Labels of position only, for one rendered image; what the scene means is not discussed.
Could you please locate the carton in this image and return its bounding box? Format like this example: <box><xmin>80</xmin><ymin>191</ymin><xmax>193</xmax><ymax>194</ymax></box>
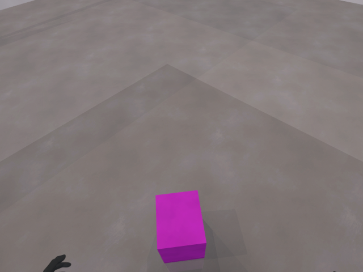
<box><xmin>155</xmin><ymin>190</ymin><xmax>206</xmax><ymax>263</ymax></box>

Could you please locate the left robot hand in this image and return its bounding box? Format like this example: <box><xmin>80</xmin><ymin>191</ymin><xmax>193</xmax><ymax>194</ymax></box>
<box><xmin>43</xmin><ymin>254</ymin><xmax>71</xmax><ymax>272</ymax></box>

